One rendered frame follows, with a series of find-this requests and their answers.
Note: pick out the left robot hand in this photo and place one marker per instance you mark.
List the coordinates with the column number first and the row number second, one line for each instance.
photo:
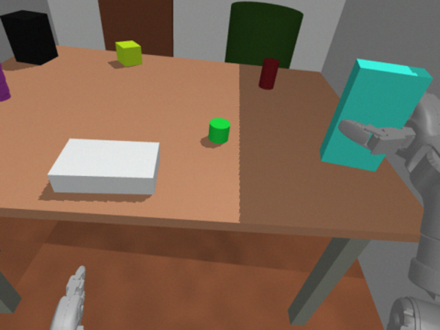
column 69, row 310

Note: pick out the table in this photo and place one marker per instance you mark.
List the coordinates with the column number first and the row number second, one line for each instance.
column 267, row 178

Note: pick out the right robot arm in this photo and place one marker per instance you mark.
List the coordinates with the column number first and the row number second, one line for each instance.
column 409, row 313

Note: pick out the right robot hand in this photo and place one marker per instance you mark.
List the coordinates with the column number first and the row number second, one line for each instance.
column 423, row 122

